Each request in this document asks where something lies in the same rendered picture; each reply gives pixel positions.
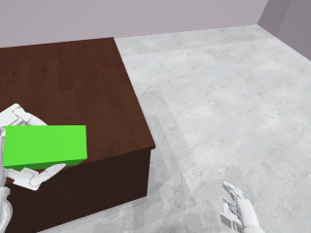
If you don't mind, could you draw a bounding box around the sponge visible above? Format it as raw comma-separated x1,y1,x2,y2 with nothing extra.
3,125,87,172

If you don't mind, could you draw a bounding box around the right robot hand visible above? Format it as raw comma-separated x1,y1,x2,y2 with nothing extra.
221,181,260,233

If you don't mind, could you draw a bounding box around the left robot hand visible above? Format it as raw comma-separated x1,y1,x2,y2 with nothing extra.
0,103,66,190

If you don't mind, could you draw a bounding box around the table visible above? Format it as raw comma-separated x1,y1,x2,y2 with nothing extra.
0,37,156,233

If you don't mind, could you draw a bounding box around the left robot forearm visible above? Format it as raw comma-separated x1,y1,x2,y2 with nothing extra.
0,186,13,233

